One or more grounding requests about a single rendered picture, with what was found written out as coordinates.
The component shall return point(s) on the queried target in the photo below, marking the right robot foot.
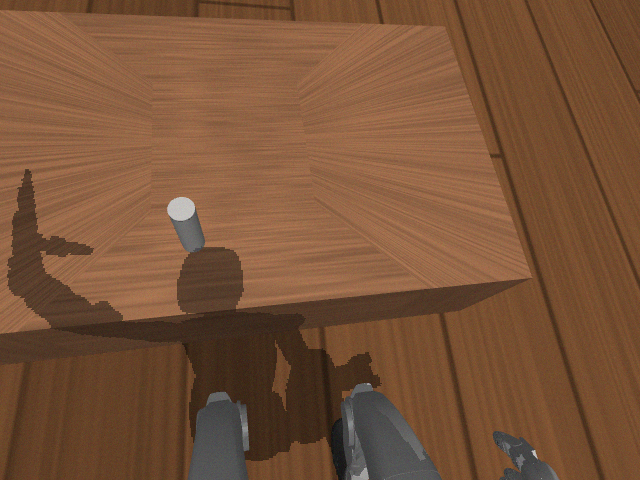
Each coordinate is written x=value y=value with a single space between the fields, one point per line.
x=338 y=453

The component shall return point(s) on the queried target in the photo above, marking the can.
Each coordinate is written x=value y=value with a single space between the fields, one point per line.
x=183 y=215

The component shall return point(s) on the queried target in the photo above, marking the right robot hand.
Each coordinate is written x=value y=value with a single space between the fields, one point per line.
x=524 y=457

